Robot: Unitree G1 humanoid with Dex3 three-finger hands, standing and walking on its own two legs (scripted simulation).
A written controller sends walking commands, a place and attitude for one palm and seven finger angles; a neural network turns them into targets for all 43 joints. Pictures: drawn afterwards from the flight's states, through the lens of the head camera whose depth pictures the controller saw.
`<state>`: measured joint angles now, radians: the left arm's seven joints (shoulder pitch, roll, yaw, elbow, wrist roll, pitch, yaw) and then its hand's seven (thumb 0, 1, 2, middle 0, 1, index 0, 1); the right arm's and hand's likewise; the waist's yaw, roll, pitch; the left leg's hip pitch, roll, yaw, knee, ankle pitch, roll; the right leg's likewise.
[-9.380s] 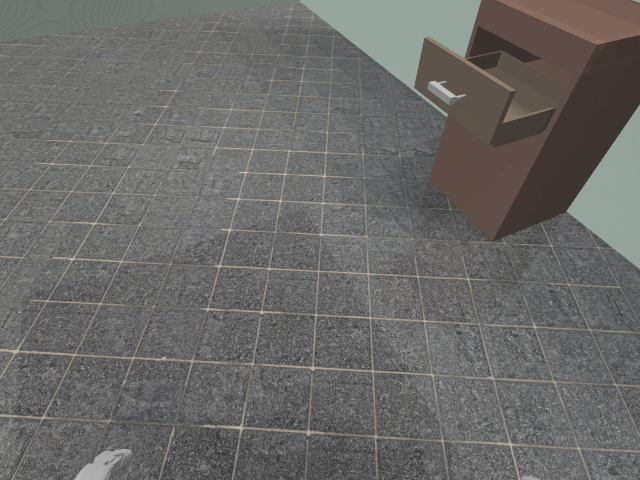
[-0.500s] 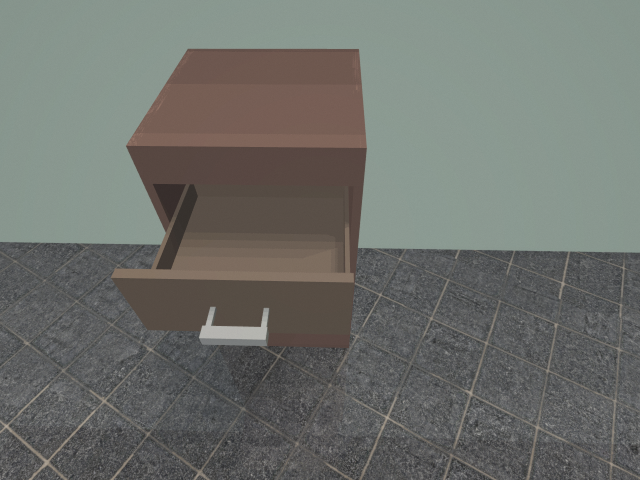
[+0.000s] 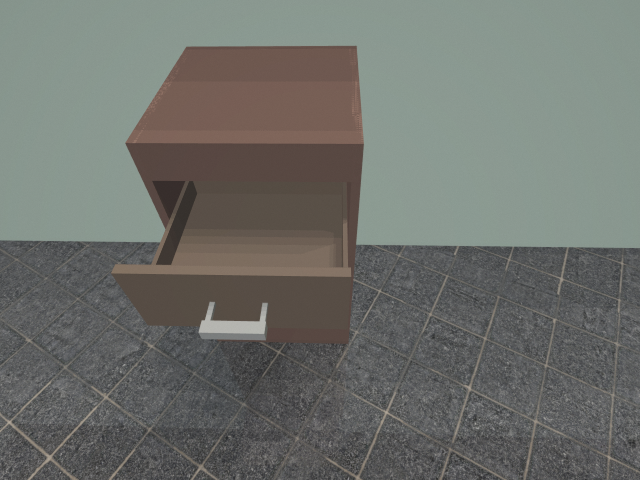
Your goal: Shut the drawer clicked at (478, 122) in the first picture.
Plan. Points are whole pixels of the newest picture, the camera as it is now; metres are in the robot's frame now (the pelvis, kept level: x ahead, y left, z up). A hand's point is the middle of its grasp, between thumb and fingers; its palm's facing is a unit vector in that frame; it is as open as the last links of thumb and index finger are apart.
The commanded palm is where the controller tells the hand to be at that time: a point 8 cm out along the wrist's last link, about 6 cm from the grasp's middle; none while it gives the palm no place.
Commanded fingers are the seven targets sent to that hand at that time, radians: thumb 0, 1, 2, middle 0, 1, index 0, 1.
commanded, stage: look again from close up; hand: left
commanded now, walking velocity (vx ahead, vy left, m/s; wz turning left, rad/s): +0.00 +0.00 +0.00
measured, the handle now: (236, 319) +0.40 +0.19 -0.14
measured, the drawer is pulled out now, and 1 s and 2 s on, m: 0.24 0.24 0.24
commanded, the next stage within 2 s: shuffle to correct the standing spot in 0.06 s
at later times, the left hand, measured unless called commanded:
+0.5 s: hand out of the picture -0.01 +0.16 -0.18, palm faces +0.03 -0.99 -0.17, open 7.4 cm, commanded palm none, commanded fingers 0.00 0.90 0.90 -0.20 -0.30 -0.20 -0.30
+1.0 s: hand out of the picture +0.03 +0.20 -0.17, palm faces -0.01 -0.96 -0.27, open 7.3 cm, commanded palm none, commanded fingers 0.00 0.90 0.90 -0.20 -0.30 -0.20 -0.30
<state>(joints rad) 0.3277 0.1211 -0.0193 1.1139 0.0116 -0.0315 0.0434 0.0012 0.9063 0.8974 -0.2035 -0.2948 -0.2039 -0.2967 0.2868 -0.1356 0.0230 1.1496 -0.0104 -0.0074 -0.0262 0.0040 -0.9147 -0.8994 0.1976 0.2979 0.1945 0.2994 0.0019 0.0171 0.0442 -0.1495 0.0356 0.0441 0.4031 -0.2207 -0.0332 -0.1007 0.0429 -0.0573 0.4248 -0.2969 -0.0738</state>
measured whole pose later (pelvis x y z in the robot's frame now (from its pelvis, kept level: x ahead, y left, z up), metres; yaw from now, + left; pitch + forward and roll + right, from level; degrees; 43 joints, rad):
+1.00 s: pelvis +0.00 +0.01 +0.00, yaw -2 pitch +0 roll +1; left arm 0.29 0.16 0.00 1.00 0.03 -0.04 0.07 0.00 0.91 0.90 -0.20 -0.29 -0.20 -0.30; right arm 0.17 -0.19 -0.02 1.00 -0.01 0.02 -0.02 0.01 -0.92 -0.90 0.20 0.30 0.19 0.30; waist 0.00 0.03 0.08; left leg -0.32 0.03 0.04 0.70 -0.37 0.01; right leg -0.16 0.04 -0.04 0.48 -0.32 -0.07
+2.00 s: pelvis +0.00 +0.05 +0.00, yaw -1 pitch -2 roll +0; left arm 0.31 0.13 -0.03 1.11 0.01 -0.02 0.05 0.01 0.91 0.90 -0.20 -0.29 -0.20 -0.30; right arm 0.28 -0.15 0.02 1.13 -0.01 -0.03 -0.03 0.01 -0.92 -0.90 0.20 0.30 0.20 0.30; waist 0.00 -0.01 0.03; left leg -0.17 -0.05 0.07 0.41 -0.21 0.06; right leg -0.10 -0.02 -0.02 0.43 -0.30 0.00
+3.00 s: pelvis +0.00 +0.03 +0.00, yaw -1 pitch -1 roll +2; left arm 0.38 0.12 -0.01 1.12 0.03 -0.01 0.03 0.00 0.91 0.90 -0.20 -0.29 -0.20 -0.30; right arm 0.34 -0.12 0.00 1.16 -0.02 0.00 -0.02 0.00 -0.91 -0.90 0.20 0.30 0.20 0.30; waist 0.00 -0.02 0.01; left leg -0.19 -0.04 0.06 0.42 -0.21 0.03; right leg -0.16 -0.01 -0.03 0.50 -0.33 -0.03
